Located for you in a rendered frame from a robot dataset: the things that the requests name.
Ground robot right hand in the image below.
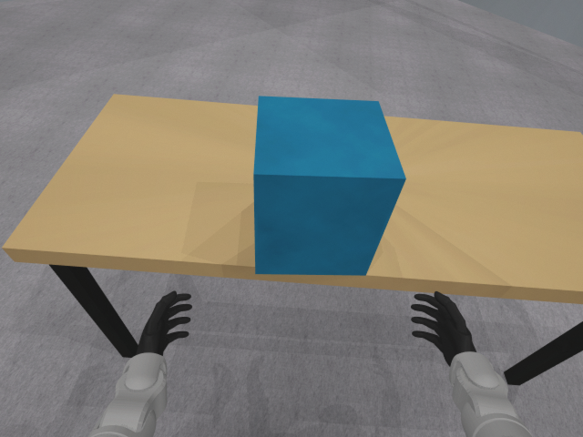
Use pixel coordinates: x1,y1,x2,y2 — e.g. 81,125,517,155
411,291,476,367

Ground left robot forearm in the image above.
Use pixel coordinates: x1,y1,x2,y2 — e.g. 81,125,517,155
88,352,167,437

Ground table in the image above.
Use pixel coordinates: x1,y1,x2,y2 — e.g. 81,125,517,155
2,94,583,385

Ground right robot forearm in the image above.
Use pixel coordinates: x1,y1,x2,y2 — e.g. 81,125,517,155
449,351,533,437

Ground robot left hand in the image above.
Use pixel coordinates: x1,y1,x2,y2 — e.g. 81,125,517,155
136,290,192,356

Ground carton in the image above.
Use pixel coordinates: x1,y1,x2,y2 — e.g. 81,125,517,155
253,96,406,276

